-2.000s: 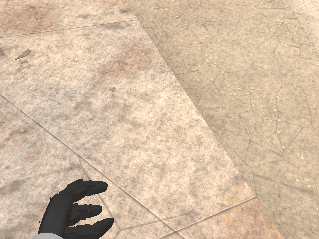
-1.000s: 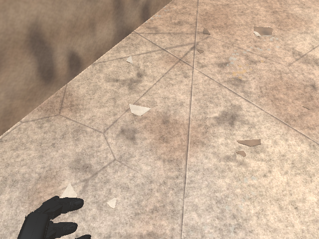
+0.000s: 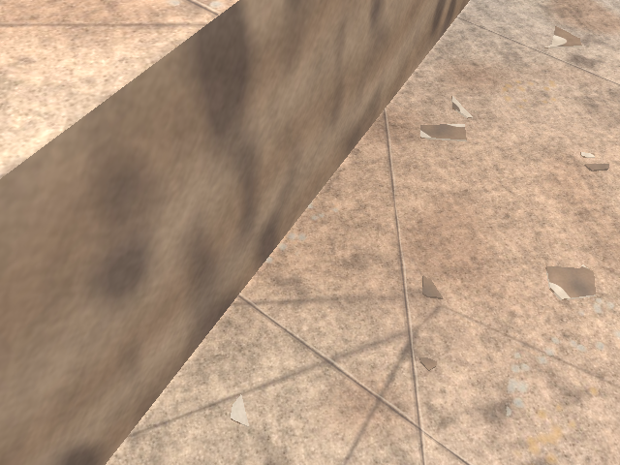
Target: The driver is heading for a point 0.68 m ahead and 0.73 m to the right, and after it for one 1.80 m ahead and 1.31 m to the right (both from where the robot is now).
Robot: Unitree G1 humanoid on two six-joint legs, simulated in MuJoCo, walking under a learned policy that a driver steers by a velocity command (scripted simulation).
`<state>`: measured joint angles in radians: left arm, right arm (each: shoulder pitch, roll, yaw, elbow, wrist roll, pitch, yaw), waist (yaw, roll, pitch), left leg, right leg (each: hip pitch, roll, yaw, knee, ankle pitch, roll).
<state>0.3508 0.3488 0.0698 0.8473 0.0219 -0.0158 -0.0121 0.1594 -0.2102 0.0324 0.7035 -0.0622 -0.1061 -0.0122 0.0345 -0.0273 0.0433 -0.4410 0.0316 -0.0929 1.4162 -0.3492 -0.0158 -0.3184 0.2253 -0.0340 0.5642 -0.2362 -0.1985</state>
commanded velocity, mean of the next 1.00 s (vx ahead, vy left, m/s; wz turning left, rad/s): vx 1.00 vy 0.00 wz -0.97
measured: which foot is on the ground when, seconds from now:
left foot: up 0.00-0.24, down 0.26-0.72, up 0.74-1.00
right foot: down 0.00-0.24, up 0.26-0.70, down 0.72-1.00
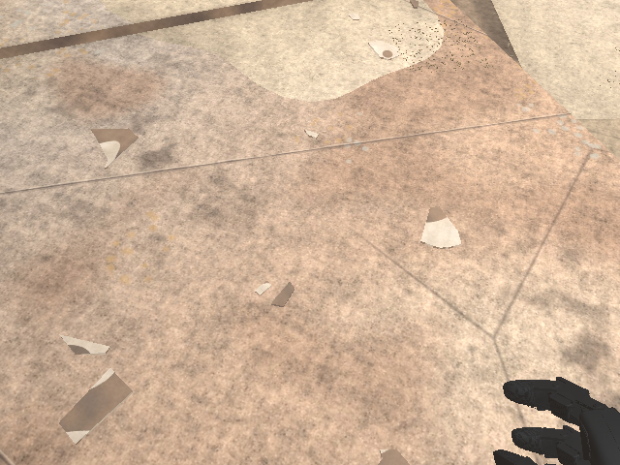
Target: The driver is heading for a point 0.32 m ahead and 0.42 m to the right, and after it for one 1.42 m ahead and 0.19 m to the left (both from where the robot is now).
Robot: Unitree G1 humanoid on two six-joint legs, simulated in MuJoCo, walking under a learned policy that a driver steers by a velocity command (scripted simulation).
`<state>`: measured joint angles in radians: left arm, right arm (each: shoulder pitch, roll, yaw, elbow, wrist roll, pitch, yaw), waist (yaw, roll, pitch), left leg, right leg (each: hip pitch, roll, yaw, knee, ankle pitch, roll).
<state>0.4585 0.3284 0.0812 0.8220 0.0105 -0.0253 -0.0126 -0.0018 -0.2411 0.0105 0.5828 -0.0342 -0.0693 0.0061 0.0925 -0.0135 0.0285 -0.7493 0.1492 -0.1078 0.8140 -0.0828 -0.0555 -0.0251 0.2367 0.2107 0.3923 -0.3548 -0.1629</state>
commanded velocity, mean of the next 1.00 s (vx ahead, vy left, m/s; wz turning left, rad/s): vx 1.00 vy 0.00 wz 0.33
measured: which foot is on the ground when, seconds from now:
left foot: up 0.00-0.08, down 0.10-0.50, up 0.52-0.90, down 0.92-1.00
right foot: down 0.00-0.08, up 0.10-0.48, down 0.50-0.92, up 0.94-1.00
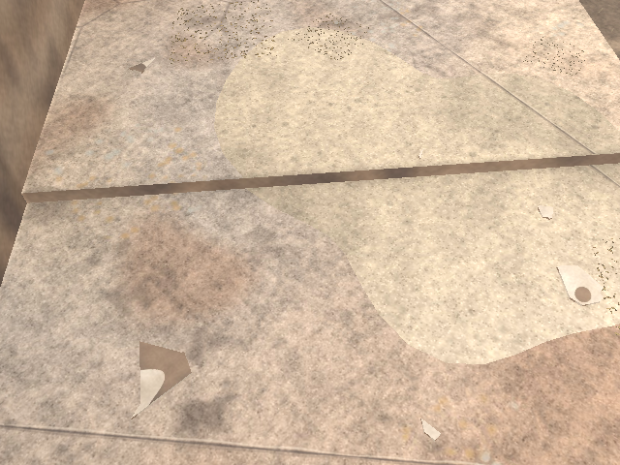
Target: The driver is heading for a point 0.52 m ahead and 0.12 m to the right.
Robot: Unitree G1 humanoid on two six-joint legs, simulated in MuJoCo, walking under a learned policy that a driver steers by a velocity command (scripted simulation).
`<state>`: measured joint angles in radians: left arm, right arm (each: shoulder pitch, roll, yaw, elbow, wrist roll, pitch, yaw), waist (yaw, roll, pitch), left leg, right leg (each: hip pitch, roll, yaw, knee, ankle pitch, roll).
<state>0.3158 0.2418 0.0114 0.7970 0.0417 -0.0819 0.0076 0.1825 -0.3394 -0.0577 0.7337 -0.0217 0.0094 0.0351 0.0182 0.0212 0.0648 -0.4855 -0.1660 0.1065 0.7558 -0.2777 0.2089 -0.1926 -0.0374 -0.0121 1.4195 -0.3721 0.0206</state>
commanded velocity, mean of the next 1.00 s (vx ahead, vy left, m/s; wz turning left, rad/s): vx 0.54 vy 0.00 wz -0.09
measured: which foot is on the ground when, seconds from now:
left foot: down 0.00-0.38, up 0.40-0.78, down 0.80-1.00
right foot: up 0.00-0.34, down 0.36-0.82, up 0.84-1.00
